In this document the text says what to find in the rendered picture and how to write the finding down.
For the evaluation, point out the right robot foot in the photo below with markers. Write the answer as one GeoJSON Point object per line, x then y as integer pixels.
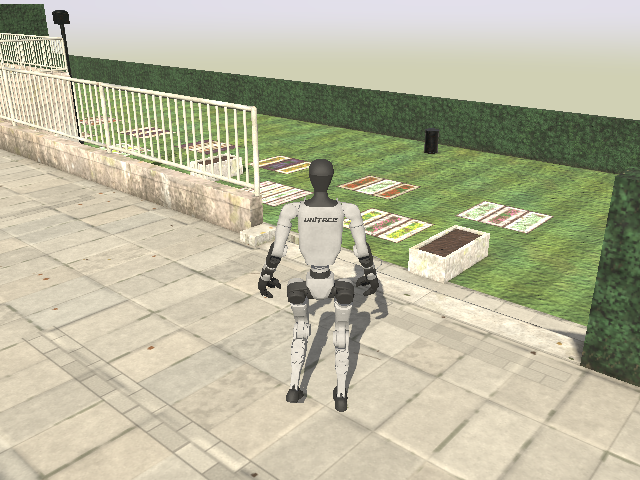
{"type": "Point", "coordinates": [340, 403]}

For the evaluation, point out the robot left hand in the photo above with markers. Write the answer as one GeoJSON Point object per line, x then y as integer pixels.
{"type": "Point", "coordinates": [262, 286]}

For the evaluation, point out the left robot upper arm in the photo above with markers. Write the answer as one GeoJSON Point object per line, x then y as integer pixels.
{"type": "Point", "coordinates": [289, 211]}

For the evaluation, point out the right robot upper arm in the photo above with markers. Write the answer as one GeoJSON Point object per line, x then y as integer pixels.
{"type": "Point", "coordinates": [352, 212]}

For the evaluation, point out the right robot forearm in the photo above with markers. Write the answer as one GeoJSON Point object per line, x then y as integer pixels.
{"type": "Point", "coordinates": [368, 265]}

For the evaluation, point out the robot right hand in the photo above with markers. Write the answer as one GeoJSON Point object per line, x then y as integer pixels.
{"type": "Point", "coordinates": [364, 281]}

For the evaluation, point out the left robot forearm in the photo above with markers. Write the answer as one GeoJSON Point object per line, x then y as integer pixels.
{"type": "Point", "coordinates": [270, 265]}

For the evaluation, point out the left robot thigh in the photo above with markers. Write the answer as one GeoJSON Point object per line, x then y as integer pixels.
{"type": "Point", "coordinates": [297, 296]}

